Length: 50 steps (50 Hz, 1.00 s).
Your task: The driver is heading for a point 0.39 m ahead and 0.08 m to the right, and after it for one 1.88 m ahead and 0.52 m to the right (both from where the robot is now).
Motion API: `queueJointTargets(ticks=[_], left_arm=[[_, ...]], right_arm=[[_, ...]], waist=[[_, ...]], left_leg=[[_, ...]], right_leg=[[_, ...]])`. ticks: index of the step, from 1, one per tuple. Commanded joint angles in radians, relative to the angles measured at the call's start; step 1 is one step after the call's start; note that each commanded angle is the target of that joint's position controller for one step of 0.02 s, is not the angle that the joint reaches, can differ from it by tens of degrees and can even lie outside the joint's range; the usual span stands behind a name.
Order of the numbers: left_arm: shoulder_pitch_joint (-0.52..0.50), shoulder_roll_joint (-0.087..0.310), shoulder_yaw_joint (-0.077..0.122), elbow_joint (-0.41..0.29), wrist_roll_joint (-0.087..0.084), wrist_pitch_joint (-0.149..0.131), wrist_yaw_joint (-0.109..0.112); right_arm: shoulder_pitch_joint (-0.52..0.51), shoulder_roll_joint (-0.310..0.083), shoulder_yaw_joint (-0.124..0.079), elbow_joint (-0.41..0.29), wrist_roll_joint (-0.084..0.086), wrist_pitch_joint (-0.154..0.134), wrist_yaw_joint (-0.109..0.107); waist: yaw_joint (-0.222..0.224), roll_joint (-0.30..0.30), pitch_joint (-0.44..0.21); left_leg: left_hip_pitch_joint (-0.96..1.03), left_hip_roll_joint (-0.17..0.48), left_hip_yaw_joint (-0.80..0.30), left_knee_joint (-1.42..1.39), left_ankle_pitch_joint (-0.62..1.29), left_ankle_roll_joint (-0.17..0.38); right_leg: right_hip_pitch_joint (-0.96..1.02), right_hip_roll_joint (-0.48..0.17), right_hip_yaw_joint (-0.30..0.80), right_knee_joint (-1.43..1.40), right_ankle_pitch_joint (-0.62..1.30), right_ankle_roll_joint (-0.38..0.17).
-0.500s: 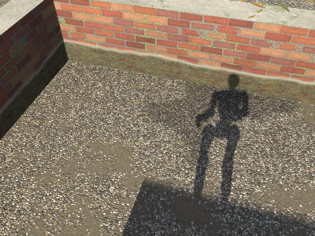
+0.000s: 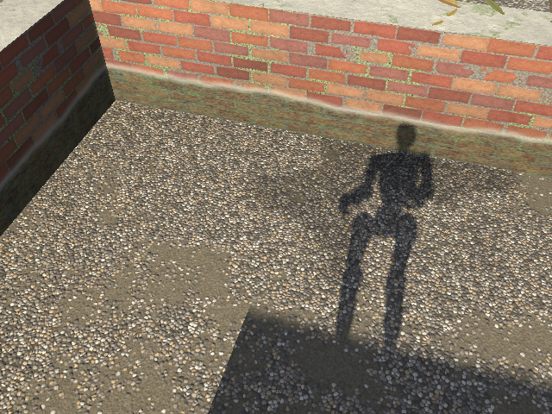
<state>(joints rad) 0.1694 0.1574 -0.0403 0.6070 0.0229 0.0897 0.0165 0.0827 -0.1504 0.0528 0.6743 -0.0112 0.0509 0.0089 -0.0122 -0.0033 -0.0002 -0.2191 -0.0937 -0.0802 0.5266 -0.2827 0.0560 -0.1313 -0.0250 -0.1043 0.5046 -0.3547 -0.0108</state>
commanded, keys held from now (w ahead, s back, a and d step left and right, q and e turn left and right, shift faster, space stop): w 1.00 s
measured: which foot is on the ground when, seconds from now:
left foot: down 0.00-1.00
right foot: down 0.00-1.00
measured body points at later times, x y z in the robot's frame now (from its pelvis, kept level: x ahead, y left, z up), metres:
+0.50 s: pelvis +0.00 +0.01 -0.01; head -0.01 +0.01 +0.44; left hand +0.17 +0.21 -0.10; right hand +0.21 -0.18 -0.08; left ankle +0.00 +0.09 -0.73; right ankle -0.05 -0.10 -0.73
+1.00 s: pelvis +0.00 +0.01 -0.01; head -0.01 +0.01 +0.44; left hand +0.17 +0.21 -0.10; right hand +0.21 -0.18 -0.08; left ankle +0.00 +0.09 -0.73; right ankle -0.05 -0.10 -0.73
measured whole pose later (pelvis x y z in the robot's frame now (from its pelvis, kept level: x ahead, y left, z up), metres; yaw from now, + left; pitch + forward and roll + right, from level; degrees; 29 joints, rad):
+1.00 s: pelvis +0.00 +0.01 -0.01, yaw +1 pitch -1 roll +0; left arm 0.17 0.15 -0.04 0.59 0.03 0.07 0.01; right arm 0.08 -0.15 0.07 0.60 0.00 0.06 0.00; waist -0.01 0.00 -0.02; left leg -0.28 -0.11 -0.07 0.66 -0.35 0.07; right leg -0.18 -0.05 -0.11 0.64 -0.43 0.01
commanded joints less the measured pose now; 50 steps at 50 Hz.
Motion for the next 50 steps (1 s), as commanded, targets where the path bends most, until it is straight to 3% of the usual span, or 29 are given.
queueJointTargets(ticks=[1, 8, 9, 11, 12, 14, 16, 17, 19, 20, 23, 24, 25, 26, 28, 29, 31, 33, 34, 36, 39, 40, 41, 42, 45, 46, 47, 48, 50], left_arm=[[-0.058, 0.074, 0.02, -0.1, 0.003, -0.014, 0.003], [-0.086, 0.059, 0.02, -0.126, 0.006, -0.016, 0.001], [-0.038, 0.056, 0.021, -0.103, 0.009, -0.027, 0.0], [-0.062, 0.043, 0.012, -0.109, 0.009, -0.031, -0.002], [-0.111, 0.048, 0.011, -0.134, 0.002, -0.025, -0.001], [-0.043, 0.058, 0.019, -0.107, 0.01, -0.034, -0.001], [-0.056, 0.046, 0.012, -0.109, 0.01, -0.04, -0.001], [-0.105, 0.055, 0.013, -0.132, 0.002, -0.032, 0.0], [-0.089, 0.064, 0.02, -0.128, 0.007, -0.028, 0.001], [-0.035, 0.058, 0.021, -0.105, 0.011, -0.039, 0.0], [-0.057, 0.048, 0.013, -0.106, 0.01, -0.041, -0.001], [-0.103, 0.053, 0.012, -0.13, 0.004, -0.031, 0.0], [-0.09, 0.063, 0.018, -0.124, 0.009, -0.029, 0.0], [-0.028, 0.061, 0.021, -0.101, 0.012, -0.04, 0.0], [-0.044, 0.05, 0.014, -0.102, 0.011, -0.043, 0.0], [-0.095, 0.057, 0.014, -0.125, 0.005, -0.033, 0.001], [-0.03, 0.062, 0.021, -0.1, 0.012, -0.039, 0.001], [-0.043, 0.049, 0.014, -0.101, 0.012, -0.042, 0.0], [-0.095, 0.056, 0.014, -0.124, 0.006, -0.032, 0.0], [-0.03, 0.061, 0.021, -0.1, 0.013, -0.039, 0.0], [-0.049, 0.052, 0.015, -0.101, 0.012, -0.042, -0.001], [-0.099, 0.057, 0.014, -0.124, 0.006, -0.032, 0.0], [-0.088, 0.066, 0.019, -0.12, 0.01, -0.029, 0.0], [-0.028, 0.062, 0.022, -0.098, 0.013, -0.04, 0.0], [-0.051, 0.053, 0.015, -0.1, 0.011, -0.043, -0.001], [-0.101, 0.057, 0.014, -0.123, 0.006, -0.032, 0.0], [-0.09, 0.066, 0.019, -0.119, 0.01, -0.029, -0.001], [-0.03, 0.062, 0.021, -0.098, 0.012, -0.041, 0.0], [-0.047, 0.049, 0.013, -0.1, 0.012, -0.043, -0.001]], right_arm=[[-0.089, -0.063, -0.016, -0.102, -0.001, -0.015, -0.002], [-0.117, -0.063, -0.012, -0.129, 0.001, -0.016, -0.001], [-0.072, -0.073, -0.012, -0.109, 0.017, -0.01, -0.018], [-0.121, -0.076, -0.012, -0.132, 0.019, 0.0, -0.021], [-0.164, -0.064, -0.007, -0.159, 0.01, -0.006, -0.003], [-0.074, -0.076, -0.01, -0.123, 0.012, -0.009, -0.014], [-0.118, -0.077, -0.01, -0.143, 0.015, -0.004, -0.018], [-0.159, -0.065, -0.006, -0.168, 0.005, -0.01, -0.001], [-0.114, -0.068, -0.008, -0.152, -0.005, -0.016, 0.003], [-0.069, -0.076, -0.01, -0.131, 0.012, -0.013, -0.015], [-0.123, -0.073, -0.006, -0.155, 0.016, 0.0, -0.018], [-0.156, -0.062, -0.002, -0.176, 0.007, -0.006, -0.001], [-0.121, -0.062, -0.004, -0.166, -0.004, -0.011, 0.003], [-0.069, -0.074, -0.007, -0.139, 0.01, -0.011, -0.014], [-0.117, -0.073, -0.006, -0.157, 0.015, -0.005, -0.018], [-0.156, -0.061, -0.001, -0.18, 0.004, -0.009, -0.002], [-0.07, -0.074, -0.005, -0.143, 0.011, -0.01, -0.014], [-0.116, -0.073, -0.004, -0.161, 0.015, -0.004, -0.018], [-0.155, -0.06, 0.0, -0.183, 0.004, -0.009, -0.001], [-0.07, -0.074, -0.004, -0.146, 0.011, -0.011, -0.014], [-0.118, -0.071, -0.002, -0.166, 0.015, -0.003, -0.017], [-0.15, -0.061, 0.001, -0.186, 0.005, -0.008, -0.001], [-0.116, -0.061, 0.0, -0.176, -0.005, -0.014, 0.003], [-0.066, -0.073, -0.003, -0.148, 0.01, -0.013, -0.014], [-0.117, -0.07, -0.002, -0.168, 0.015, -0.004, -0.017], [-0.148, -0.06, 0.002, -0.188, 0.005, -0.009, 0.0], [-0.114, -0.06, 0.0, -0.178, -0.006, -0.014, 0.003], [-0.064, -0.072, -0.003, -0.15, 0.009, -0.013, -0.014], [-0.113, -0.069, -0.002, -0.168, 0.015, -0.007, -0.018]], waist=[[-0.002, -0.006, -0.063], [-0.005, 0.004, -0.089], [0.016, 0.023, -0.149], [0.014, 0.037, -0.046], [-0.006, 0.009, 0.004], [0.01, 0.017, -0.124], [0.011, 0.029, -0.056], [-0.011, -0.003, -0.005], [-0.016, -0.009, -0.078], [0.007, 0.015, -0.16], [0.007, 0.026, -0.049], [-0.013, -0.002, -0.002], [-0.021, -0.011, -0.061], [0.006, 0.014, -0.148], [0.008, 0.03, -0.071], [-0.013, -0.003, -0.015], [0.005, 0.016, -0.144], [0.008, 0.032, -0.071], [-0.012, -0.001, -0.015], [0.006, 0.017, -0.145], [0.008, 0.027, -0.056], [-0.014, -0.004, -0.005], [-0.022, -0.014, -0.063], [0.006, 0.013, -0.151], [0.008, 0.023, -0.057], [-0.015, -0.006, -0.006], [-0.023, -0.016, -0.063], [0.005, 0.011, -0.152], [0.008, 0.028, -0.074]], left_leg=[[-0.048, 0.085, -0.055, -0.019, 0.335, 0.038], [-0.054, 0.09, -0.061, 0.012, 0.377, 0.038], [-0.043, 0.091, -0.11, -0.026, 0.192, 0.043], [-0.102, 0.097, -0.131, -0.047, 0.126, 0.044], [-0.117, 0.094, -0.077, 0.001, 0.309, 0.038], [-0.074, 0.085, -0.11, -0.022, 0.171, 0.039], [-0.099, 0.088, -0.124, -0.032, 0.14, 0.042], [-0.109, 0.09, -0.072, 0.015, 0.327, 0.037], [-0.081, 0.084, -0.059, 0.032, 0.379, 0.035], [-0.052, 0.082, -0.103, -0.003, 0.21, 0.039], [-0.106, 0.091, -0.128, -0.025, 0.156, 0.043], [-0.121, 0.089, -0.071, 0.021, 0.337, 0.037], [-0.098, 0.084, -0.062, 0.035, 0.37, 0.035], [-0.065, 0.08, -0.103, 0.002, 0.211, 0.04], [-0.094, 0.086, -0.121, -0.014, 0.175, 0.044], [-0.11, 0.089, -0.069, 0.029, 0.355, 0.039], [-0.072, 0.08, -0.103, 0.006, 0.222, 0.04], [-0.1, 0.086, -0.121, -0.012, 0.18, 0.044], [-0.116, 0.089, -0.069, 0.031, 0.358, 0.04], [-0.077, 0.08, -0.104, 0.007, 0.222, 0.04], [-0.114, 0.089, -0.125, -0.016, 0.172, 0.044], [-0.133, 0.088, -0.068, 0.029, 0.348, 0.038], [-0.111, 0.083, -0.059, 0.043, 0.379, 0.035], [-0.077, 0.078, -0.1, 0.009, 0.22, 0.039], [-0.115, 0.087, -0.12, -0.012, 0.172, 0.043], [-0.134, 0.087, -0.064, 0.032, 0.347, 0.036], [-0.114, 0.082, -0.055, 0.046, 0.377, 0.034], [-0.079, 0.078, -0.096, 0.012, 0.217, 0.038], [-0.108, 0.084, -0.113, -0.006, 0.176, 0.041]], right_leg=[[0.043, -0.071, 0.068, -0.01, 0.287, -0.02], [0.025, -0.061, 0.053, 0.043, 0.26, -0.004], [0.061, -0.034, 0.03, 0.04, 0.055, 0.001], [0.009, -0.032, 0.032, 0.033, 0.029, -0.003], [-0.024, -0.059, 0.055, 0.038, 0.216, -0.004], [0.046, -0.042, 0.037, 0.052, 0.067, -0.003], [0.006, -0.039, 0.036, 0.042, 0.048, -0.006], [-0.029, -0.063, 0.058, 0.046, 0.24, -0.005], [0.007, -0.069, 0.059, 0.068, 0.288, -0.004], [0.054, -0.042, 0.032, 0.068, 0.089, 0.001], [-0.004, -0.034, 0.03, 0.055, 0.049, -0.003], [-0.033, -0.06, 0.054, 0.059, 0.242, -0.001], [-0.004, -0.068, 0.058, 0.072, 0.279, -0.002], [0.048, -0.043, 0.032, 0.076, 0.096, 0.001], [0.004, -0.037, 0.03, 0.06, 0.062, -0.002], [-0.031, -0.061, 0.053, 0.064, 0.25, 0.0], [0.045, -0.041, 0.03, 0.082, 0.097, 0.003], [0.003, -0.036, 0.029, 0.066, 0.062, 0.0], [-0.031, -0.059, 0.052, 0.069, 0.248, 0.001], [0.046, -0.04, 0.029, 0.087, 0.094, 0.004], [-0.001, -0.034, 0.03, 0.069, 0.059, -0.001], [-0.032, -0.06, 0.054, 0.072, 0.249, 0.001], [-0.003, -0.068, 0.058, 0.085, 0.287, 0.0], [0.05, -0.043, 0.032, 0.088, 0.103, 0.003], [0.0, -0.036, 0.032, 0.07, 0.064, -0.002], [-0.032, -0.061, 0.056, 0.072, 0.255, 0.0], [-0.003, -0.069, 0.06, 0.085, 0.292, -0.001], [0.05, -0.044, 0.034, 0.088, 0.108, 0.002], [0.005, -0.038, 0.032, 0.07, 0.068, -0.001]])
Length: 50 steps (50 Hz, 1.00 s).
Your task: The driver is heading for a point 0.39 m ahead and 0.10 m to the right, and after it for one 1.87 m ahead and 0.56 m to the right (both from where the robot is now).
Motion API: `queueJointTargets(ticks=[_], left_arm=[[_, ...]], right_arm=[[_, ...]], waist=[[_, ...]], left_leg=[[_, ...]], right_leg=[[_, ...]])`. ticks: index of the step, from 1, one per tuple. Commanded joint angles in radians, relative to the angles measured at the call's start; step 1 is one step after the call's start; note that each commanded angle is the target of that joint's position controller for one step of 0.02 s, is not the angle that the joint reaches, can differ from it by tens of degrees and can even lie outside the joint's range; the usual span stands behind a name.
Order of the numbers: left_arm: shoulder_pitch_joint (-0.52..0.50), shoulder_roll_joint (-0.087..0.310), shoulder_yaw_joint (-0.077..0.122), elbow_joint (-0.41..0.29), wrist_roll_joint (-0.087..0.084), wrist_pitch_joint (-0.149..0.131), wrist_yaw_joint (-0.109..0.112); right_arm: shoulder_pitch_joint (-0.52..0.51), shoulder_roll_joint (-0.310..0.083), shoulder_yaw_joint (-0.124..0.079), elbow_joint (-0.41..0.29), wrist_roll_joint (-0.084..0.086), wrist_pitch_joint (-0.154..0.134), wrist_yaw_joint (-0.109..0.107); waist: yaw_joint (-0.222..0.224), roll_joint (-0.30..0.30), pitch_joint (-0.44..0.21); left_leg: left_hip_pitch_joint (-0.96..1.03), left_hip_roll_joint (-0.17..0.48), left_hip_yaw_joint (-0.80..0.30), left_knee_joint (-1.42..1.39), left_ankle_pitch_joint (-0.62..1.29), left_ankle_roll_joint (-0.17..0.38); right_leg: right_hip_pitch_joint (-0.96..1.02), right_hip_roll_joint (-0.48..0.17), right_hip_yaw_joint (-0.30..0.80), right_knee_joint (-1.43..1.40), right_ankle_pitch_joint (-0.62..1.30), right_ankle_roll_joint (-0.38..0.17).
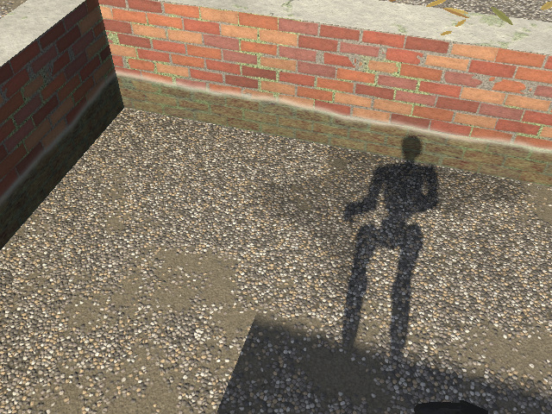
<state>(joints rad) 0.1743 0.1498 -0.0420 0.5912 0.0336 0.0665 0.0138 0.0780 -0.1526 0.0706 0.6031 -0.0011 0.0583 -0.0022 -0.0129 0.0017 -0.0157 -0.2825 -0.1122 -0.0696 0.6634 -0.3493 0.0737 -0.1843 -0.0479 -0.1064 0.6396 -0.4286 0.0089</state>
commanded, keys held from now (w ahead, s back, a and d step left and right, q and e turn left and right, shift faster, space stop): w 0.58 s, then no key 0.42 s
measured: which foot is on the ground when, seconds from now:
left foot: down 0.00-1.00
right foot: down 0.00-1.00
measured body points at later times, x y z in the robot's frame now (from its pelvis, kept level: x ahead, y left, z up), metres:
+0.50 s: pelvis +0.00 +0.00 +0.00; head -0.01 +0.00 +0.45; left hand +0.18 +0.20 -0.09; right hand +0.21 -0.20 -0.07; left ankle +0.00 +0.08 -0.72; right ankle -0.05 -0.12 -0.72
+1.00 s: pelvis +0.00 -0.01 +0.02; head +0.00 -0.01 +0.47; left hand +0.15 +0.20 -0.09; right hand +0.16 -0.21 -0.08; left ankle +0.00 +0.08 -0.72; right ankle -0.05 -0.12 -0.72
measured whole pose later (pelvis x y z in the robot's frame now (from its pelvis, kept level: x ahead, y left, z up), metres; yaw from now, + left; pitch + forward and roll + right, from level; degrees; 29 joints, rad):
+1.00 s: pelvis +0.00 -0.01 +0.02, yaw -1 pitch +0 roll +0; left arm 0.21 0.16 -0.04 0.67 0.02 0.08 0.00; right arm 0.14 -0.15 0.06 0.71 0.00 0.04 0.02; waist -0.01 0.00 -0.01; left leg -0.16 -0.09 -0.06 0.35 -0.19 0.06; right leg -0.08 -0.02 -0.08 0.35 -0.27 0.00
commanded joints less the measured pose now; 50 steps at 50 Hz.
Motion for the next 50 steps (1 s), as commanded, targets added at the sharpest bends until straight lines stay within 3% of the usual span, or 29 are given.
queueJointTargets(ticks=[1, 2, 3, 4, 7, 8, 9, 10, 13, 14, 15, 16, 17, 19, 20, 21, 22, 23, 24, 25, 26, 27, 28, 29, 31, 32, 33, 35, 50], left_arm=[[-0.056, 0.06, 0.016, -0.084, 0.0, -0.02, 0.002], [-0.106, 0.065, 0.015, -0.107, -0.005, -0.009, 0.002], [-0.096, 0.074, 0.02, -0.102, -0.001, -0.006, 0.002], [-0.035, 0.069, 0.022, -0.081, 0.002, -0.017, 0.002], [-0.057, 0.06, 0.015, -0.084, 0.0, -0.02, 0.001], [-0.106, 0.065, 0.014, -0.106, -0.005, -0.009, 0.002], [-0.096, 0.074, 0.02, -0.102, -0.001, -0.006, 0.001], [-0.035, 0.069, 0.022, -0.081, 0.001, -0.018, 0.002], [-0.057, 0.059, 0.015, -0.084, 0.0, -0.02, 0.001], [-0.106, 0.065, 0.014, -0.107, -0.006, -0.009, 0.001], [-0.096, 0.075, 0.019, -0.102, -0.001, -0.006, 0.001], [-0.036, 0.069, 0.021, -0.081, 0.001, -0.018, 0.001], [-0.043, 0.056, 0.015, -0.085, 0.0, -0.019, 0.001], [-0.057, 0.059, 0.014, -0.084, 0.0, -0.021, 0.001], [-0.106, 0.065, 0.014, -0.107, -0.006, -0.009, 0.001], [-0.048, 0.07, 0.019, -0.082, 0.002, -0.018, 0.002], [-0.046, 0.058, 0.014, -0.086, 0.0, -0.019, 0.0], [-0.097, 0.064, 0.013, -0.105, -0.004, -0.01, 0.001], [-0.042, 0.072, 0.02, -0.08, 0.001, -0.02, 0.002], [-0.046, 0.061, 0.015, -0.085, -0.001, -0.02, 0.001], [-0.101, 0.063, 0.013, -0.106, -0.005, -0.009, 0.001], [-0.093, 0.076, 0.02, -0.101, -0.001, -0.007, 0.001], [-0.037, 0.071, 0.022, -0.082, 0.001, -0.018, 0.001], [-0.047, 0.054, 0.013, -0.086, 0.0, -0.018, 0.0], [-0.038, 0.056, 0.011, -0.077, 0.002, -0.019, -0.001], [-0.088, 0.061, 0.009, -0.099, -0.002, -0.008, -0.001], [-0.073, 0.062, 0.009, -0.091, 0.003, -0.005, -0.002], [-0.049, 0.056, 0.007, -0.08, 0.007, -0.005, -0.003], [0.002, 0.085, 0.026, 0.005, -0.013, -0.001, -0.011]], right_arm=[[-0.111, -0.066, -0.019, -0.099, 0.004, -0.012, -0.006], [-0.141, -0.057, -0.016, -0.118, -0.006, -0.017, 0.01], [-0.107, -0.057, -0.017, -0.107, -0.017, -0.022, 0.014], [-0.057, -0.068, -0.02, -0.08, -0.001, -0.021, -0.003], [-0.109, -0.065, -0.019, -0.099, 0.004, -0.012, -0.006], [-0.14, -0.057, -0.016, -0.119, -0.006, -0.017, 0.01], [-0.106, -0.057, -0.017, -0.108, -0.017, -0.022, 0.013], [-0.056, -0.068, -0.02, -0.08, -0.002, -0.021, -0.003], [-0.108, -0.064, -0.019, -0.1, 0.003, -0.012, -0.007], [-0.139, -0.056, -0.016, -0.119, -0.007, -0.017, 0.01], [-0.105, -0.056, -0.018, -0.108, -0.018, -0.022, 0.013], [-0.055, -0.067, -0.02, -0.081, -0.002, -0.021, -0.004], [-0.093, -0.068, -0.02, -0.09, 0.003, -0.018, -0.007], [-0.108, -0.064, -0.019, -0.1, 0.003, -0.012, -0.007], [-0.138, -0.055, -0.016, -0.119, -0.007, -0.017, 0.01], [-0.066, -0.063, -0.019, -0.088, -0.002, -0.017, -0.003], [-0.092, -0.068, -0.02, -0.092, 0.001, -0.015, -0.006], [-0.134, -0.058, -0.017, -0.117, -0.011, -0.021, 0.009], [-0.065, -0.062, -0.02, -0.087, -0.003, -0.02, -0.005], [-0.093, -0.067, -0.02, -0.092, 0.001, -0.016, -0.007], [-0.135, -0.057, -0.017, -0.117, -0.01, -0.02, 0.009], [-0.105, -0.054, -0.018, -0.107, -0.019, -0.024, 0.012], [-0.054, -0.065, -0.02, -0.081, -0.001, -0.021, -0.005], [-0.093, -0.067, -0.02, -0.091, 0.004, -0.017, -0.008], [-0.089, -0.057, -0.017, -0.09, 0.003, -0.012, -0.008], [-0.116, -0.048, -0.013, -0.106, -0.007, -0.018, 0.009], [-0.078, -0.042, -0.012, -0.09, -0.018, -0.022, 0.013], [-0.067, -0.042, -0.01, -0.071, -0.017, -0.027, 0.014], [-0.01, -0.058, -0.032, 0.034, 0.003, -0.036, 0.018]], waist=[[0.008, 0.017, -0.042], [-0.015, -0.012, 0.01], [-0.023, -0.02, -0.047], [0.006, 0.005, -0.137], [0.008, 0.017, -0.042], [-0.015, -0.011, 0.01], [-0.023, -0.02, -0.046], [0.005, 0.005, -0.136], [0.008, 0.016, -0.041], [-0.015, -0.012, 0.01], [-0.023, -0.02, -0.045], [0.005, 0.004, -0.136], [0.013, 0.022, -0.076], [0.008, 0.016, -0.041], [-0.015, -0.012, 0.011], [-0.001, -0.001, -0.099], [0.012, 0.017, -0.058], [-0.014, -0.007, -0.004], [0.0, -0.001, -0.117], [0.012, 0.015, -0.059], [-0.015, -0.007, 0.0], [-0.022, -0.019, -0.056], [0.005, 0.003, -0.138], [0.013, 0.024, -0.073], [0.009, 0.02, -0.038], [-0.013, -0.001, 0.024], [-0.024, -0.002, -0.031], [-0.015, 0.01, -0.055], [0.002, -0.001, -0.059]], left_leg=[[-0.053, 0.105, -0.126, -0.146, 0.237, 0.024], [-0.072, 0.105, -0.072, -0.102, 0.411, 0.018], [-0.052, 0.1, -0.063, -0.089, 0.441, 0.016], [-0.017, 0.096, -0.104, -0.122, 0.281, 0.019], [-0.054, 0.105, -0.123, -0.144, 0.234, 0.023], [-0.073, 0.105, -0.069, -0.1, 0.408, 0.017], [-0.053, 0.1, -0.061, -0.087, 0.437, 0.015], [-0.018, 0.096, -0.101, -0.121, 0.277, 0.018], [-0.055, 0.104, -0.12, -0.142, 0.23, 0.022], [-0.074, 0.105, -0.067, -0.098, 0.404, 0.016], [-0.054, 0.101, -0.058, -0.086, 0.434, 0.014], [-0.019, 0.096, -0.099, -0.119, 0.273, 0.017], [-0.039, 0.099, -0.108, -0.132, 0.247, 0.019], [-0.056, 0.105, -0.118, -0.14, 0.226, 0.021], [-0.075, 0.105, -0.064, -0.096, 0.401, 0.015], [-0.04, 0.098, -0.102, -0.124, 0.253, 0.016], [-0.051, 0.099, -0.106, -0.132, 0.235, 0.018], [-0.065, 0.102, -0.06, -0.09, 0.406, 0.014], [-0.025, 0.097, -0.099, -0.118, 0.26, 0.017], [-0.046, 0.101, -0.105, -0.131, 0.242, 0.019], [-0.067, 0.103, -0.059, -0.089, 0.41, 0.015], [-0.044, 0.102, -0.055, -0.08, 0.442, 0.014], [-0.016, 0.099, -0.095, -0.115, 0.278, 0.017], [-0.042, 0.101, -0.105, -0.129, 0.247, 0.019], [-0.055, 0.113, -0.128, -0.156, 0.206, 0.023], [-0.07, 0.115, -0.081, -0.12, 0.377, 0.019], [-0.035, 0.12, -0.088, -0.134, 0.399, 0.018], [0.0, 0.134, -0.109, -0.176, 0.42, 0.018], [0.125, 0.188, -0.13, -0.369, 0.439, 0.02]], right_leg=[[0.052, -0.014, 0.036, -0.065, 0.141, -0.022], [0.02, -0.038, 0.06, -0.062, 0.332, -0.02], [0.049, -0.046, 0.064, -0.049, 0.369, -0.022], [0.102, -0.022, 0.038, -0.047, 0.184, -0.019], [0.051, -0.014, 0.037, -0.065, 0.142, -0.023], [0.018, -0.039, 0.062, -0.062, 0.333, -0.021], [0.047, -0.047, 0.066, -0.05, 0.371, -0.023], [0.101, -0.022, 0.039, -0.047, 0.185, -0.02], [0.05, -0.014, 0.039, -0.065, 0.143, -0.024], [0.016, -0.039, 0.064, -0.063, 0.334, -0.022], [0.045, -0.047, 0.068, -0.05, 0.371, -0.024], [0.099, -0.022, 0.04, -0.047, 0.186, -0.021], [0.065, -0.016, 0.039, -0.059, 0.158, -0.021], [0.048, -0.014, 0.04, -0.066, 0.143, -0.025], [0.014, -0.038, 0.066, -0.063, 0.334, -0.023], [0.08, -0.022, 0.043, -0.055, 0.176, -0.024], [0.058, -0.018, 0.043, -0.061, 0.164, -0.025], [0.019, -0.043, 0.069, -0.063, 0.35, -0.024], [0.086, -0.023, 0.044, -0.055, 0.182, -0.025], [0.057, -0.015, 0.042, -0.06, 0.163, -0.025], [0.016, -0.042, 0.067, -0.062, 0.347, -0.024], [0.045, -0.046, 0.07, -0.048, 0.379, -0.026], [0.096, -0.018, 0.04, -0.045, 0.185, -0.021], [0.06, -0.014, 0.039, -0.057, 0.156, -0.022], [0.045, -0.015, 0.046, -0.082, 0.105, -0.027], [0.005, -0.039, 0.073, -0.086, 0.285, -0.025], [0.028, -0.05, 0.078, -0.09, 0.306, -0.024], [0.049, -0.05, 0.079, -0.128, 0.281, -0.014], [0.155, -0.074, 0.131, -0.34, 0.344, -0.026]])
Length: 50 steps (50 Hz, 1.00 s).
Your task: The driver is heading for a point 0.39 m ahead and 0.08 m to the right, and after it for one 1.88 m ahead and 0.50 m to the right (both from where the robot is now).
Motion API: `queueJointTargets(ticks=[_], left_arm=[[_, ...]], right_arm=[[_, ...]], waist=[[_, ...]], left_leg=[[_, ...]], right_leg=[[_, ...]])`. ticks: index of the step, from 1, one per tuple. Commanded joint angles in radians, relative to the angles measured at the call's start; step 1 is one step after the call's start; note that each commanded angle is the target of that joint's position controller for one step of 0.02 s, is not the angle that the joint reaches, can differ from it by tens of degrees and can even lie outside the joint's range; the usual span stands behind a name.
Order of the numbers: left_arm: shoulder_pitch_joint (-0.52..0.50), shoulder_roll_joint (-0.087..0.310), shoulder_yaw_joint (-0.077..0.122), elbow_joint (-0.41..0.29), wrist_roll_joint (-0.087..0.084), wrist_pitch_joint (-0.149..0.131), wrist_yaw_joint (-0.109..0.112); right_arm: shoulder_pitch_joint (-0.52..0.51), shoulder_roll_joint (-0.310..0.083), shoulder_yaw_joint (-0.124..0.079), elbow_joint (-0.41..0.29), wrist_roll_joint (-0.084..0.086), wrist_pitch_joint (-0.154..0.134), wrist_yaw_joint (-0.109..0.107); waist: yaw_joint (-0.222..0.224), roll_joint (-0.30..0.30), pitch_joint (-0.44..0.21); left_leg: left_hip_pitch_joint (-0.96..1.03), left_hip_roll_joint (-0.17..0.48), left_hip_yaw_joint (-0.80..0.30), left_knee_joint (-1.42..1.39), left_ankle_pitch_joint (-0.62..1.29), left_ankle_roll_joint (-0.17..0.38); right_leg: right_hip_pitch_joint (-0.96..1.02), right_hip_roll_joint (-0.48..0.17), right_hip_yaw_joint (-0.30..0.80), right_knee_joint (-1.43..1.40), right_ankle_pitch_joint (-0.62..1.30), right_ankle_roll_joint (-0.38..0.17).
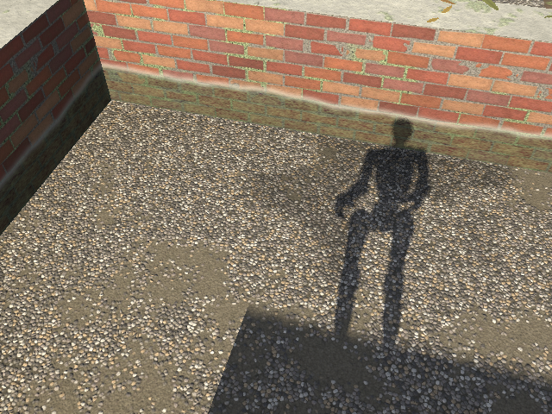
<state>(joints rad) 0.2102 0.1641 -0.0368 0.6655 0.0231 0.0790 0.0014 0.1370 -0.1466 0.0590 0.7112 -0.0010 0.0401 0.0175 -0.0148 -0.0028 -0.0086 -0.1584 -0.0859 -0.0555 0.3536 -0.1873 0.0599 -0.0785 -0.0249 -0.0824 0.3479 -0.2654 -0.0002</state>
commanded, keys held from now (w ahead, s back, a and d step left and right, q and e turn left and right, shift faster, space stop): no key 1.00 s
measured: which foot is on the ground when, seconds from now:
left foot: down 0.00-1.00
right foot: down 0.00-1.00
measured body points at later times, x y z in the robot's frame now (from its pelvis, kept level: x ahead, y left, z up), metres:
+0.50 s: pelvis -0.01 -0.01 -0.01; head -0.01 -0.01 +0.44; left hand +0.12 +0.22 -0.12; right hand +0.16 -0.22 -0.11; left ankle +0.00 +0.09 -0.75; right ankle -0.05 -0.11 -0.75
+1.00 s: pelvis -0.02 -0.01 -0.01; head -0.02 -0.01 +0.44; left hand +0.12 +0.21 -0.12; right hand +0.14 -0.23 -0.11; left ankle +0.00 +0.09 -0.75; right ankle -0.05 -0.11 -0.75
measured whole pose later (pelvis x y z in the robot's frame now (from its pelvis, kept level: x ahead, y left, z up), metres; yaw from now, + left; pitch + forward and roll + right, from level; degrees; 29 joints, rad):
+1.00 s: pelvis -0.02 -0.01 -0.01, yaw +1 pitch +0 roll +0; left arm 0.23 0.18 -0.04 0.65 0.02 0.08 0.01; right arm 0.15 -0.19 0.03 0.70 -0.01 0.08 -0.03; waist -0.01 0.01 0.00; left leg -0.25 -0.06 -0.08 0.48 -0.22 0.04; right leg -0.15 0.00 -0.10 0.44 -0.29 -0.03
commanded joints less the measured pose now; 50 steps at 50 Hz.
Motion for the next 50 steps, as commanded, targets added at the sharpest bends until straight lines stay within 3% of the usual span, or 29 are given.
queueJointTargets(ticks=[1, 11, 12, 15, 31, 35, 50], left_arm=[[-0.033, 0.072, 0.021, -0.068, -0.003, -0.013, 0.002], [-0.019, 0.089, 0.024, -0.064, -0.004, -0.007, 0.005], [-0.007, 0.114, 0.032, -0.045, -0.01, -0.01, 0.013], [-0.011, 0.095, 0.024, -0.05, -0.009, -0.011, 0.019], [-0.015, 0.105, 0.024, -0.088, 0.003, -0.004, 0.014], [-0.018, 0.097, 0.022, -0.094, -0.004, -0.007, 0.009], [-0.012, 0.096, 0.021, -0.088, -0.003, -0.011, 0.006]], right_arm=[[-0.067, -0.066, -0.022, -0.071, 0.004, -0.018, -0.002], [-0.047, -0.082, -0.033, -0.052, 0.003, -0.013, -0.007], [-0.054, -0.107, -0.038, -0.055, 0.014, -0.006, -0.026], [-0.069, -0.099, -0.037, -0.071, 0.008, 0.004, -0.041], [-0.079, -0.113, -0.042, -0.116, -0.007, 0.027, -0.041], [-0.056, -0.125, -0.046, -0.1, -0.009, 0.024, -0.047], [-0.05, -0.121, -0.046, -0.087, -0.007, 0.023, -0.047]], waist=[[0.004, 0.003, -0.066], [0.005, 0.004, -0.054], [0.017, 0.0, -0.057], [0.013, 0.012, -0.042], [0.0, 0.019, -0.05], [0.004, 0.018, -0.036], [0.009, 0.01, -0.042]], left_leg=[[0.004, 0.163, -0.143, -0.061, 0.281, 0.034], [0.008, 0.168, -0.132, -0.065, 0.286, 0.034], [-0.028, 0.149, -0.135, -0.027, 0.235, 0.031], [-0.068, 0.145, -0.13, -0.006, 0.198, 0.03], [-0.119, 0.132, -0.137, 0.075, 0.151, 0.032], [-0.148, 0.135, -0.14, 0.057, 0.108, 0.027], [-0.142, 0.132, -0.134, 0.04, 0.097, 0.02]], right_leg=[[0.049, -0.097, 0.108, -0.051, 0.186, -0.017], [0.034, -0.099, 0.112, -0.066, 0.21, -0.022], [0.055, -0.069, 0.094, -0.032, 0.142, -0.023], [0.019, -0.074, 0.092, -0.011, 0.144, -0.034], [-0.035, -0.07, 0.087, 0.056, 0.139, -0.057], [-0.019, -0.068, 0.093, 0.052, 0.127, -0.06], [-0.001, -0.074, 0.1, 0.037, 0.15, -0.063]])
